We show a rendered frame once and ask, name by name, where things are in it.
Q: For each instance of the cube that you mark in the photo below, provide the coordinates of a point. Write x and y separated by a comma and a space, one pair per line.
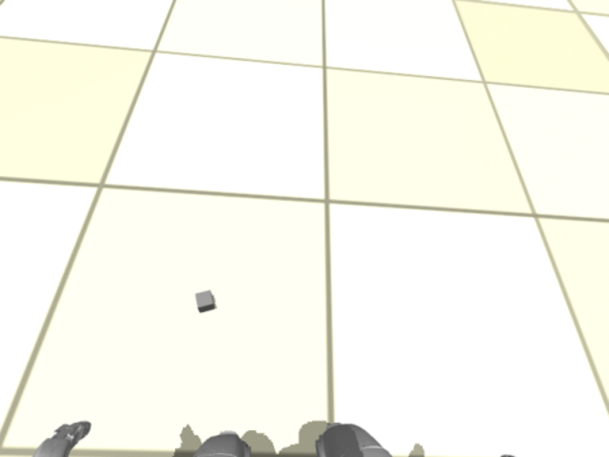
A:
204, 301

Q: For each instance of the left robot hand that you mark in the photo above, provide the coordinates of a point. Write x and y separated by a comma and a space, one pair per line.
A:
63, 440

